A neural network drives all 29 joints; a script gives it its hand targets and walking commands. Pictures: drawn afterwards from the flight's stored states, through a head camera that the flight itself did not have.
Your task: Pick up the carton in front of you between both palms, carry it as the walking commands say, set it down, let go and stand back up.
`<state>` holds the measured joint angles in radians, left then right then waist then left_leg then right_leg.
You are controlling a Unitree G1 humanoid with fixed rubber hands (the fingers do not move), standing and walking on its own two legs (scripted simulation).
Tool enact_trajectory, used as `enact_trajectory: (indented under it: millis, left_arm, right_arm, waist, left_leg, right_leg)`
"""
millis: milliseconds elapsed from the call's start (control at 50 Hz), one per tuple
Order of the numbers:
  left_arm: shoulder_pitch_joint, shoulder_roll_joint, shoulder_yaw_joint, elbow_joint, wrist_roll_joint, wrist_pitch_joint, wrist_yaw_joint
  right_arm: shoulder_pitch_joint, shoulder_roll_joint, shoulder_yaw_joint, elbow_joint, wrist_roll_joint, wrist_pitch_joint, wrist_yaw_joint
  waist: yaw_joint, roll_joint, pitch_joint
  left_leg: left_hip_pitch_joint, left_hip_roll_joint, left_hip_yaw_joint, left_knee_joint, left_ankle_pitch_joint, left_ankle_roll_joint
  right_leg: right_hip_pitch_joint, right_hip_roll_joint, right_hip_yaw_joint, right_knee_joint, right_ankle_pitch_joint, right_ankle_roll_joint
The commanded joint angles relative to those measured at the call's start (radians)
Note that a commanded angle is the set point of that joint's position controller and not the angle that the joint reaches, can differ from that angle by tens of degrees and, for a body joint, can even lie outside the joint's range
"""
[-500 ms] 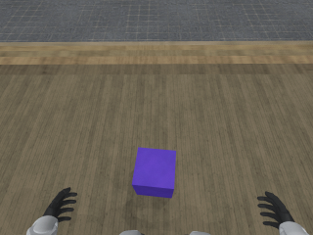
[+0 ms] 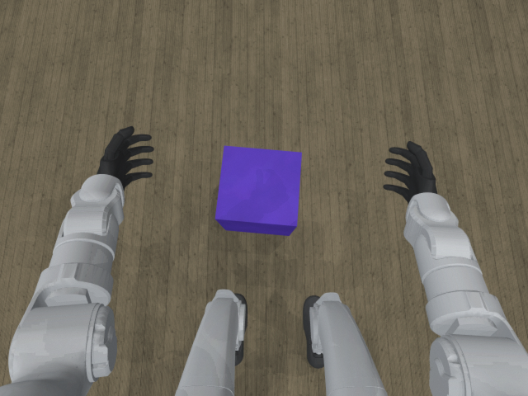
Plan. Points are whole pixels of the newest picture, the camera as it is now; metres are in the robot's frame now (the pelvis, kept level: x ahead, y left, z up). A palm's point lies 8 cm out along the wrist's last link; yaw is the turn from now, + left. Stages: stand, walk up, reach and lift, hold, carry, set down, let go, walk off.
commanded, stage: reach and lift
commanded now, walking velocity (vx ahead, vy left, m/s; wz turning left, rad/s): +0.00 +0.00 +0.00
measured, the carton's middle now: (259, 195) +0.50 +0.04 -0.55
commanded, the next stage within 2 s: none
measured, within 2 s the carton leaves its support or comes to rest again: neither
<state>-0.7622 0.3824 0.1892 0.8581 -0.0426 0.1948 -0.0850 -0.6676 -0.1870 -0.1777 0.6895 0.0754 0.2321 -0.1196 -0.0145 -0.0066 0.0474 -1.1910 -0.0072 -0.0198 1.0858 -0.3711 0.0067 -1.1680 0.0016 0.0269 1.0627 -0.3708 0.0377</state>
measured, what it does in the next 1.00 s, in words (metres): lowers itself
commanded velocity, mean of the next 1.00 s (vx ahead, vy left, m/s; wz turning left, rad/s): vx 0.00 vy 0.00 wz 0.00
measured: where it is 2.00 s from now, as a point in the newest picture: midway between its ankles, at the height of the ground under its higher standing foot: (275, 343)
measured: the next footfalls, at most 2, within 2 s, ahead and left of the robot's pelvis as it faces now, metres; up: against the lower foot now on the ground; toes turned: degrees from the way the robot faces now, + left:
none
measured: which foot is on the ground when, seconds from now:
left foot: down 0.00-1.00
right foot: down 0.00-1.00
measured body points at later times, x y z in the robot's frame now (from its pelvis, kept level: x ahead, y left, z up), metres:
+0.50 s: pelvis -0.01 +0.01 -0.06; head +0.32 +0.03 +0.25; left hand +0.54 +0.22 -0.19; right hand +0.51 -0.16 -0.19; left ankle +0.06 +0.11 -0.65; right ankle +0.06 -0.14 -0.64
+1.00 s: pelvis -0.05 -0.01 -0.26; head +0.32 +0.02 +0.00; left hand +0.52 +0.22 -0.42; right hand +0.50 -0.16 -0.42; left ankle +0.06 +0.11 -0.64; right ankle +0.06 -0.14 -0.64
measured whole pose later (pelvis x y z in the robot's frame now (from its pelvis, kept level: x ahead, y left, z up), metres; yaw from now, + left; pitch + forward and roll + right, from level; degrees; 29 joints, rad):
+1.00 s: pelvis -0.05 -0.01 -0.26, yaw -2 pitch +44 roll -4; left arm -1.45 0.51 0.11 1.13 -0.15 0.11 -0.02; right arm -1.34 -0.20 -0.22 0.92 0.15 0.15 -0.20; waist -0.01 -0.04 0.21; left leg -2.24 -0.04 -0.07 2.01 -0.52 -0.03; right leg -2.21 0.08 0.03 1.98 -0.54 0.08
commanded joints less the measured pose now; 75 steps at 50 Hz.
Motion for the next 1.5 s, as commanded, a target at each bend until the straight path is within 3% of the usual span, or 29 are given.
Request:
enact_trajectory:
  millis: [0,100,180,340,480,580,720,840,1000,1120,1220,1320,1360,1480]
  left_arm:
    - [-0.371,0.174,0.035,-0.035,-0.003,-0.008,0.001]
    - [-0.645,0.184,0.047,0.069,0.02,0.005,-0.001]
    - [-0.801,0.181,0.065,0.121,0.059,0.006,-0.006]
    - [-0.817,0.113,0.136,0.101,0.155,-0.037,0.001]
    - [-0.679,0.016,0.177,0.116,0.177,-0.105,0.025]
    - [-0.638,0.053,0.157,0.1,0.129,-0.138,0.05]
    - [-0.744,0.194,0.029,0.037,-0.028,-0.146,0.071]
    - [-0.874,0.255,-0.04,0.052,-0.103,-0.106,0.069]
    - [-1.015,0.263,-0.085,0.248,-0.106,-0.107,0.068]
    - [-1.094,0.269,-0.125,0.299,-0.12,-0.137,0.09]
    - [-1.117,0.293,-0.141,0.263,-0.167,-0.17,0.109]
    - [-1.048,0.264,-0.161,0.262,-0.177,-0.18,0.117]
    - [-1.032,0.245,-0.171,0.261,-0.181,-0.177,0.117]
    - [-1.033,0.209,-0.172,0.283,-0.172,-0.166,0.106]
  right_arm:
    - [-0.345,-0.096,-0.042,-0.068,0.004,-0.003,-0.025]
    - [-0.595,-0.085,-0.108,0.019,-0.026,0.014,-0.038]
    - [-0.722,-0.078,-0.178,0.061,-0.072,0.011,-0.037]
    - [-0.699,-0.033,-0.263,0.036,-0.152,-0.059,-0.004]
    - [-0.591,0.019,-0.277,0.072,-0.186,-0.143,0.009]
    - [-0.578,0.012,-0.226,0.077,-0.144,-0.171,-0.012]
    - [-0.684,-0.048,-0.07,0.019,0.004,-0.159,-0.063]
    - [-0.813,-0.093,-0.023,0.009,0.075,-0.107,-0.094]
    - [-0.967,-0.119,-0.054,0.209,0.068,-0.11,-0.072]
    - [-1.049,-0.167,-0.055,0.3,0.083,-0.153,-0.055]
    - [-1.069,-0.176,0.008,0.284,0.115,-0.188,-0.062]
    - [-1.01,-0.139,0.049,0.229,0.158,-0.199,-0.069]
    - [-0.98,-0.128,0.056,0.248,0.167,-0.196,-0.071]
    - [-0.972,-0.132,0.004,0.304,0.123,-0.192,-0.071]
  waist:
    - [0.007,0.046,-0.801]
    - [-0.009,0.066,-0.856]
    - [-0.024,0.086,-0.926]
    - [-0.013,0.133,-1.059]
    - [0.007,0.103,-1.013]
    - [0.026,0.059,-1.054]
    - [0.044,0.039,-1.265]
    - [0.038,0.06,-1.254]
    - [0.03,0.064,-0.935]
    - [0.023,0.075,-0.884]
    - [0.046,0.017,-0.954]
    - [0.069,0.03,-1.008]
    - [0.071,0.043,-0.992]
    - [0.031,0.061,-0.841]
  left_leg:
    - [0.377,-0.035,0.018,-0.091,0.273,-0.021]
    - [0.298,-0.038,0.019,-0.096,0.104,-0.024]
    - [0.289,-0.044,0.014,-0.084,0.079,-0.028]
    - [0.412,-0.047,0.004,-0.016,0.392,-0.039]
    - [0.178,-0.041,-0.022,0.172,0.589,-0.043]
    - [-0.046,-0.047,-0.014,0.347,0.569,-0.043]
    - [-0.215,-0.04,0.029,0.573,0.459,-0.038]
    - [-0.308,-0.018,0.059,0.681,0.252,-0.037]
    - [-0.465,0.015,0.032,0.778,0.006,-0.029]
    - [-0.428,0.021,0.001,0.863,0.064,-0.033]
    - [-0.39,0.011,-0.003,0.924,0.195,-0.026]
    - [-0.311,0.006,0.0,0.957,0.307,-0.022]
    - [-0.307,0.007,0.004,0.955,0.303,-0.023]
    - [-0.429,0.01,0.001,0.936,0.166,-0.03]
  right_leg:
    - [0.228,0.05,-0.057,-0.067,0.192,0.029]
    - [0.111,0.059,-0.081,-0.048,0.049,0.028]
    - [0.05,0.068,-0.098,-0.029,0.035,0.029]
    - [-0.108,0.094,-0.121,0.007,0.182,0.023]
    - [-0.353,0.095,-0.103,0.179,0.294,0.036]
    - [-0.407,0.094,-0.091,0.361,0.338,0.048]
    - [-0.28,0.088,-0.083,0.61,0.393,0.054]
    - [-0.287,0.082,-0.096,0.718,0.218,0.043]
    - [-0.481,0.062,-0.108,0.834,-0.02,0.035]
    - [-0.54,0.056,-0.112,0.933,0.02,0.039]
    - [-0.483,0.059,-0.119,0.999,0.141,0.043]
    - [-0.494,0.077,-0.128,1.021,0.202,0.045]
    - [-0.515,0.082,-0.13,1.016,0.188,0.042]
    - [-0.585,0.082,-0.119,0.99,0.088,0.034]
